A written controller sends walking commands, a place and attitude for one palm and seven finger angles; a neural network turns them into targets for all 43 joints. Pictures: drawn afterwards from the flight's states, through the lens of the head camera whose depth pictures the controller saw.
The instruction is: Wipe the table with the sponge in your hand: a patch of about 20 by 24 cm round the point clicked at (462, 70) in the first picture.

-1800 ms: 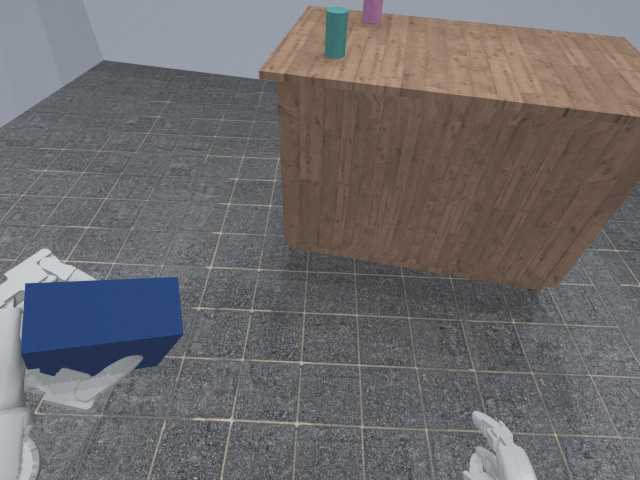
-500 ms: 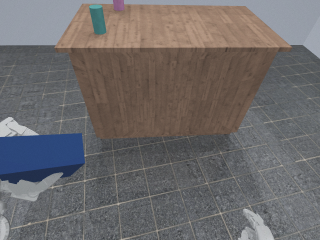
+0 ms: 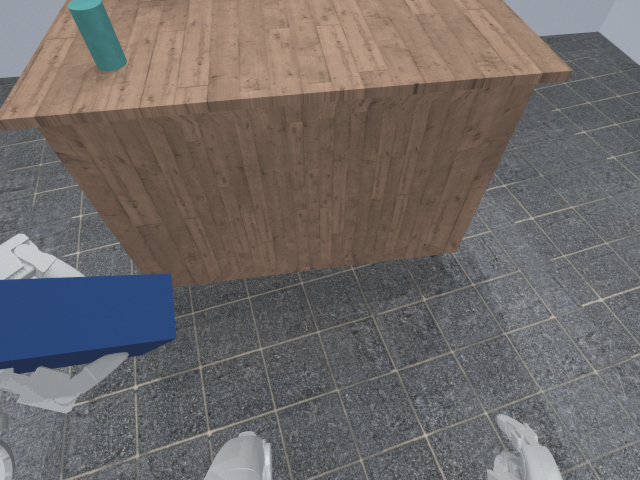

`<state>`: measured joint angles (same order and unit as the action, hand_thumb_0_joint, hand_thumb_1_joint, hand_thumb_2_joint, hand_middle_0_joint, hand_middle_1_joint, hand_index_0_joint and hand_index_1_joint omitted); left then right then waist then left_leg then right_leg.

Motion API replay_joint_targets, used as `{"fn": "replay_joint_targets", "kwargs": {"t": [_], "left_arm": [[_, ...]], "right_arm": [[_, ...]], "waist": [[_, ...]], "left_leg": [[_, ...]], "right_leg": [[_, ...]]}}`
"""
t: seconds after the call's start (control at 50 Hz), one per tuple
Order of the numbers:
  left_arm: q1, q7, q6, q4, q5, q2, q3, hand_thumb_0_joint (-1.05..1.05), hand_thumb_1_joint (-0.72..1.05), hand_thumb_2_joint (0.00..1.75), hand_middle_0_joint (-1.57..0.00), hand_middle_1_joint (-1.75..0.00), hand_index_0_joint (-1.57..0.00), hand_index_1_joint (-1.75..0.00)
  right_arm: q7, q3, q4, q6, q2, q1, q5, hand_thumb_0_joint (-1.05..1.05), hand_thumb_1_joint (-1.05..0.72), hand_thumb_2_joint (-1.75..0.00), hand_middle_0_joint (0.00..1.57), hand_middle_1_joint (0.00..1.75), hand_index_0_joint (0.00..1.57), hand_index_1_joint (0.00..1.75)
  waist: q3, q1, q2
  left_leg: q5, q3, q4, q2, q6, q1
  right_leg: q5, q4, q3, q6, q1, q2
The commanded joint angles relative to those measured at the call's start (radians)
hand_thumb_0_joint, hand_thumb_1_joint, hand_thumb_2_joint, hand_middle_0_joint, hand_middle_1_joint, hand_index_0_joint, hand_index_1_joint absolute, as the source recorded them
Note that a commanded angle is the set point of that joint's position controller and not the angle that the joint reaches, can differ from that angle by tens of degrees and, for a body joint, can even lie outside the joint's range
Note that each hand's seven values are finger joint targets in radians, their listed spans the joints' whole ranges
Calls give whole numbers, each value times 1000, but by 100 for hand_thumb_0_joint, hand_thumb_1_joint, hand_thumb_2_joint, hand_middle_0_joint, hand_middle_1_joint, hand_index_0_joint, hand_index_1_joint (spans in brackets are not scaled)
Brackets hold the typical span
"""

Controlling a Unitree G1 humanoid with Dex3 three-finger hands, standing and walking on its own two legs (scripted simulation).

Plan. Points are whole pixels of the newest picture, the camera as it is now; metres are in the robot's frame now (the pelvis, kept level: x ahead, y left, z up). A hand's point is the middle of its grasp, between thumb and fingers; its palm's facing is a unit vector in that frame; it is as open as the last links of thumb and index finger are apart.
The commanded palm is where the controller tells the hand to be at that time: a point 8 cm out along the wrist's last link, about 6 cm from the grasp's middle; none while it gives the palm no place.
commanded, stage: turn to face it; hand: left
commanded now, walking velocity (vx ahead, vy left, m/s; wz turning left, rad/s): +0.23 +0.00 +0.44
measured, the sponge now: (109, 324) +0.23 +0.20 +0.15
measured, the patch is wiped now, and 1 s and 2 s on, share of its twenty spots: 0.00 0.00 0.00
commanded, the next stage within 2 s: take the last steps up to it in 0.78 s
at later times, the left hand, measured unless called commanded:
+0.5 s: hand (134, 226) +0.32 +0.19 +0.18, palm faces +0.41 -0.79 -0.46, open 9.4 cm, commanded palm +0.27 +0.23 +0.18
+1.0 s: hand (198, 216) +0.34 +0.13 +0.18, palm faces +0.22 -0.88 -0.41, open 9.4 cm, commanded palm +0.30 +0.18 +0.18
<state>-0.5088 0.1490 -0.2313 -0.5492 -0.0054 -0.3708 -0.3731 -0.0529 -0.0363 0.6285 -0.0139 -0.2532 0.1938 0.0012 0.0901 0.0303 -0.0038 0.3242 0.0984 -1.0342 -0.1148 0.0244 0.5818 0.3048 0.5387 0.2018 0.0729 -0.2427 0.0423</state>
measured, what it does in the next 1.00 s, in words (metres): steps on the spot: left foot, then right foot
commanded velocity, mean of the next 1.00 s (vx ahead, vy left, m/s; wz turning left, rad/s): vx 0.05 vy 0.01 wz -0.25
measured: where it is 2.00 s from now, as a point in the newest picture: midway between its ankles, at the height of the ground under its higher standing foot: outside the picture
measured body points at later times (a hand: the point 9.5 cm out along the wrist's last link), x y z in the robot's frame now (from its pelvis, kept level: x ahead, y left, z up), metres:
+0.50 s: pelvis +0.10 -0.04 -0.02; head +0.12 -0.06 +0.43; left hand +0.29 +0.23 +0.21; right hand +0.28 -0.21 -0.11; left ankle +0.15 +0.13 -0.73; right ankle +0.13 -0.13 -0.74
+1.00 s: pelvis +0.08 -0.06 +0.00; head +0.08 -0.05 +0.45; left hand +0.32 +0.18 +0.20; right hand +0.18 -0.32 -0.08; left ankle +0.11 +0.07 -0.74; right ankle +0.08 -0.16 -0.73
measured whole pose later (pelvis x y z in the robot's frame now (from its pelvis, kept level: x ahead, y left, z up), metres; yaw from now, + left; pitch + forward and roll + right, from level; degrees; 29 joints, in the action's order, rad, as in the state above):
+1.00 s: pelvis +0.08 -0.06 +0.00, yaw -13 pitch -1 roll -1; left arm -0.48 0.16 -0.21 -0.49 -0.01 -0.38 -0.36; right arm -0.05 -0.01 0.57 -0.07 -0.21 0.26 -0.01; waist 0.01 0.00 0.00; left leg 0.30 0.11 -0.57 -0.10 0.02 0.24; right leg 0.38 0.61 0.07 -0.01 -0.30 -0.02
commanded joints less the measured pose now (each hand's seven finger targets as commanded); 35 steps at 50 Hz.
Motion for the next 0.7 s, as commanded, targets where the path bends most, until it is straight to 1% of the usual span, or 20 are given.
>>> {"fn": "replay_joint_targets", "kwargs": {"t": [0.0, 0.06, 0.1, 0.12, 0.14, 0.16, 0.18, 0.2, 0.22, 0.28, 0.34, 0.4, 0.42, 0.46, 0.48, 0.5, 0.52, 0.54, 0.58, 0.68], "left_arm": [[-7, 51, -61, -226, -22, -183, -163, 0, 10, 130, -120, -160, -120, -160], [31, 59, -55, -213, -20, -172, -145, 0, 10, 130, -120, -160, -120, -160], [79, 59, -56, -226, -19, -167, -115, 0, 10, 130, -120, -160, -120, -160], [94, 60, -70, -235, -19, -184, -130, 0, 10, 130, -120, -160, -120, -160], [109, 57, -76, -227, -30, -175, -124, 0, 10, 130, -120, -160, -120, -160], [149, 45, -78, -176, -25, -168, -89, 0, 10, 130, -120, -160, -120, -160], [162, 33, -76, -191, -29, -220, -122, 0, 10, 130, -120, -160, -120, -160], [201, 27, -81, -226, -24, -208, -115, 0, 10, 130, -120, -160, -120, -160], [175, 22, -78, -231, -20, -196, -114, 0, 10, 130, -120, -160, -120, -160], [125, 13, -66, -300, -22, -170, -105, 0, 10, 130, -120, -160, -120, -160], [108, 14, -56, -215, -31, -134, -94, 0, 10, 130, -120, -160, -120, -160], [154, 13, -35, -123, -30, -131, -93, 0, 10, 130, -120, -160, -120, -160], [187, 9, -31, -99, -26, -131, -84, 0, 10, 130, -120, -160, -120, -160], [241, 15, -16, -79, -26, -180, -106, 0, 10, 130, -120, -160, -120, -160], [254, 18, -5, -89, -37, -186, -106, 0, 10, 130, -120, -160, -120, -160], [237, 22, -8, -108, -32, -198, -111, 0, 10, 130, -120, -160, -120, -160], [208, 24, -17, -121, -31, -185, -110, 0, 10, 130, -120, -160, -120, -160], [175, 26, -26, -129, -28, -177, -113, 0, 10, 130, -120, -160, -120, -160], [142, 27, -37, -157, -25, -175, -118, 0, 10, 130, -120, -160, -120, -160], [-6, 36, -48, -183, -30, -192, -165, 0, 10, 130, -120, -160, -120, -160]], "right_arm": [[-8, -9, -191, -68, -19, -69, 1, 0, -90, -90, 20, 30, 20, 30], [-14, -16, -195, -76, -25, -37, 1, 0, -90, -90, 20, 30, 20, 30], [-28, -25, -192, -77, -38, -10, -1, 0, -90, -90, 20, 30, 20, 30], [-33, -30, -198, -77, -56, -15, -2, 0, -90, -90, 20, 30, 20, 30], [-27, -27, -196, -76, -72, -22, -5, 0, -90, -90, 20, 30, 20, 30], [-12, -18, -200, -76, -75, -17, -14, 0, -90, -90, 20, 30, 20, 30], [-16, -14, -190, -89, -70, -68, -2, 0, -90, -90, 20, 30, 20, 30], [-12, -13, -179, -93, -59, -70, -2, 0, -90, -90, 20, 30, 20, 30], [-9, -16, -170, -94, -57, -69, -5, 0, -90, -90, 20, 30, 20, 30], [10, -12, -184, -113, -65, -64, 0, 0, -90, -90, 20, 30, 20, 30], [14, -5, -189, -135, -59, -46, -3, 0, -90, -90, 20, 30, 20, 30], [10, -4, -192, -139, -56, -39, -9, 0, -90, -90, 20, 30, 20, 30], [9, -4, -190, -138, -50, -39, -11, 0, -90, -90, 20, 30, 20, 30], [3, 12, -200, -134, -8, -48, -5, 0, -90, -90, 20, 30, 20, 30], [5, 1, -205, -136, -30, -83, -9, 0, -90, -90, 20, 30, 20, 30], [3, 18, -183, -133, -10, -90, -6, 0, -90, -90, 20, 30, 20, 30], [4, 29, -168, -122, -2, -85, -3, 0, -90, -90, 20, 30, 20, 30], [3, 30, -165, -109, -2, -86, -3, 0, -90, -90, 20, 30, 20, 30], [-3, 25, -173, -94, -8, -112, -3, 0, -90, -90, 20, 30, 20, 30], [-2, 3, -215, -68, -36, -93, -5, 0, -90, -90, 20, 30, 20, 30]], "waist": [[-209, -59, -93], [-198, -50, -100], [-243, -11, -34], [-285, -9, 97], [-311, -22, 266], [-266, -25, 235], [-254, -32, 276], [-221, -27, 242], [-198, -34, 215], [-191, -46, 270], [-182, -37, 269], [-176, -45, 182], [-163, -42, 116], [-167, -34, -293], [-178, -57, -338], [-186, -45, -257], [-228, -38, -188], [-260, -36, -163], [-282, -32, -134], [-304, -50, -98]], "left_leg": [[-36, 71, 295, 25, -18, -55], [-103, 114, 418, 63, -24, -165], [-223, 117, 567, 87, -39, -417], [-339, -39, 595, -17, -95, -582], [-625, -369, 607, -261, -221, -711], [-660, -472, 645, -318, -265, -639], [-507, -488, 674, -353, -280, -583], [-386, -450, 692, -351, -285, -513], [-325, -350, 697, -317, -266, -471], [-199, -91, 719, -224, -162, -310], [-113, -44, 697, -238, -131, -269], [-39, 14, 554, -210, -74, -242], [8, 50, 457, -165, -47, -237], [232, 76, 137, 42, 26, -124], [261, -12, -36, 60, 27, -75], [215, -75, -114, 45, 30, -37], [187, -92, -127, 43, 39, -30], [173, -80, -98, 50, 41, -41], [153, -60, 25, 57, 37, -91], [98, -44, 310, 72, 15, -177]], "right_leg": [[-510, -156, -179, 84, 228, 277], [-516, -96, -140, 53, 207, 263], [-528, 120, -90, -5, 119, 196], [-390, 286, -72, -51, -13, 127], [155, 493, -83, -89, -223, 9], [356, 625, -164, -83, -289, -30], [321, 693, -224, -91, -326, 0], [285, 690, -243, -90, -328, 29], [239, 629, -235, -93, -326, 44], [121, 388, -138, -99, -138, 30], [89, 242, -79, -117, -56, -5], [15, 68, -50, -126, 21, -30], [-54, -23, -102, -110, 17, -4], [-396, -182, -534, 19, -14, 241], [-458, -229, -672, 79, 1, 300], [-577, -191, -644, 106, 68, 303], [-705, -130, -541, 106, 137, 274], [-798, -92, -452, 93, 184, 244], [-839, -76, -387, 77, 195, 223], [-648, -108, -420, 89, 205, 208]]}}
